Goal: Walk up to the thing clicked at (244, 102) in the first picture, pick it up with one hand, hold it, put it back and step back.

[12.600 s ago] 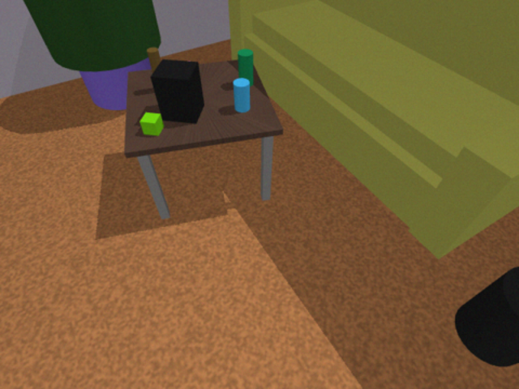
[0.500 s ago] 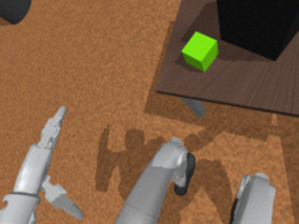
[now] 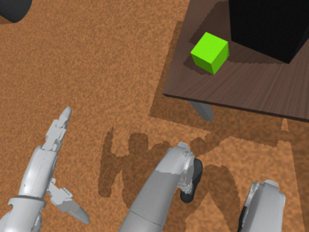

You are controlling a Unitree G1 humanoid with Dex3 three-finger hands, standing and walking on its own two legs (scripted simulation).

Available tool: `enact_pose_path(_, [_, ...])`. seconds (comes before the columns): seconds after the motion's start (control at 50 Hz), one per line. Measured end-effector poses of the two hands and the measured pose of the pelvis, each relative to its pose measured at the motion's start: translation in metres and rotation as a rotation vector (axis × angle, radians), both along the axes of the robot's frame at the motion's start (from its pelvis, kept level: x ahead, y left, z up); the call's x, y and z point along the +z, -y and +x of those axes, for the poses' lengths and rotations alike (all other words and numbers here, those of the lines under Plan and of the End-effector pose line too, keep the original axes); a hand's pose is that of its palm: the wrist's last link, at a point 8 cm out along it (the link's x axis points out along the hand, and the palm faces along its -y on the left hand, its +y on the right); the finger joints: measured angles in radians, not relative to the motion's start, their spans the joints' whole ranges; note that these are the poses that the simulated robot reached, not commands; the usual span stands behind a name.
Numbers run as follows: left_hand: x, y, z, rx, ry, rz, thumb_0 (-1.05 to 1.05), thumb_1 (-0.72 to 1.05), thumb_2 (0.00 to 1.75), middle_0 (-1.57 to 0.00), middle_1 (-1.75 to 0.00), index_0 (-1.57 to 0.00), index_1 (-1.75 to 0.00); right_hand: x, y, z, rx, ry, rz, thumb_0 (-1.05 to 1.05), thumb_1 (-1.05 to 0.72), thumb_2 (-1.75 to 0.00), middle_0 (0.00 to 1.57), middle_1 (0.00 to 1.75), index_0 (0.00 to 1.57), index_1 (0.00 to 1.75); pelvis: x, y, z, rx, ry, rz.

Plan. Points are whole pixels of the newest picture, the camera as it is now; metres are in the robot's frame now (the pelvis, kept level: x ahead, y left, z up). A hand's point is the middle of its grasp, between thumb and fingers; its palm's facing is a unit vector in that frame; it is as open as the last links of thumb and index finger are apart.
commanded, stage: close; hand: right
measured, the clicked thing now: out of the picture +0.60 -0.29 -0.03
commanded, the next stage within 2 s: settle in 0.54 s
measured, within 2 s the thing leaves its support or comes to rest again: leaves its support in 0.98 s
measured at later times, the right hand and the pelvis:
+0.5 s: hand out of the picture +0.61 -0.29 -0.02, palm faces +0.34 +0.94 -0.02, open 9.4 cm; pelvis -0.01 +0.00 -0.01, yaw +0 degrees
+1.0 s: hand out of the picture +0.60 -0.30 -0.01, palm faces +0.35 +0.94 -0.04, open 9.0 cm; pelvis +0.00 -0.01 +0.01, yaw +1 degrees
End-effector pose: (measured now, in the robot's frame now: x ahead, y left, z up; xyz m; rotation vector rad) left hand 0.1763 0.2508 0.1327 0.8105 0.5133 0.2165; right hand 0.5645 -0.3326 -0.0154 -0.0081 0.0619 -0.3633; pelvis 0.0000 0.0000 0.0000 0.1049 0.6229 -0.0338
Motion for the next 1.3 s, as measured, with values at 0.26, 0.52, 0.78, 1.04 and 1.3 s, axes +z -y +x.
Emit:
enact_pose_path(0.26, [-0.007, 0.001, -0.008, 0.023, -0.019, -0.004, -0.01, -0.53, 0.05, -0.07, -0.05, -0.07, -0.06, 0.0, 0.003, 0.002, -0.001, 0.005, -0.007, 0.0, 0.26, -0.58, 0.88, 0.76, 0.9, 0.76, -0.005, 0.002, -0.005, 0.002, -0.003, 0.005])
enact_pose_path(0.52, [0.002, 0.004, -0.004, 0.003, 0.015, 0.027, -0.01, -0.54, 0.05, -0.07, -0.06, -0.07, -0.07, 0.0, 0.003, 0.004, 0.011, 0.004, -0.004, 0.0, 0.21, -0.74, 0.82, 0.83, 0.85, 0.83, -0.007, 0.004, -0.005, 0.0, -0.002, 0.01])
enact_pose_path(0.78, [0.004, 0.008, -0.006, 0.001, 0.012, 0.025, -0.01, -0.54, 0.05, -0.07, -0.06, -0.07, -0.07, 0.0, 0.004, 0.007, 0.013, 0.006, -0.012, 0.01, 0.2, -0.94, 0.77, 0.93, 0.8, 0.93, -0.008, 0.005, -0.006, 0.003, 0.002, 0.01])
enact_pose_path(1.04, [0.014, 0.011, -0.01, 0.032, -0.019, -0.003, -0.01, -0.52, 0.05, -0.07, -0.06, -0.08, -0.06, 0.015, 0.009, -0.001, 0.002, -0.02, -0.012, 0.01, 0.22, -1.03, 0.75, 0.99, 0.78, 0.99, 0.011, 0.006, -0.003, 0.005, 0.022, 0.01])
enact_pose_path(1.3, [0.003, 0.0, -0.005, 0.083, -0.032, -0.082, -0.01, -0.53, 0.05, -0.07, -0.06, -0.07, -0.06, 0.051, 0.016, -0.004, -0.012, -0.035, -0.013, 0.01, 0.23, -1.04, 0.75, 1.0, 0.77, 1.0, 0.032, 0.008, 0.007, -0.003, 0.042, 0.007])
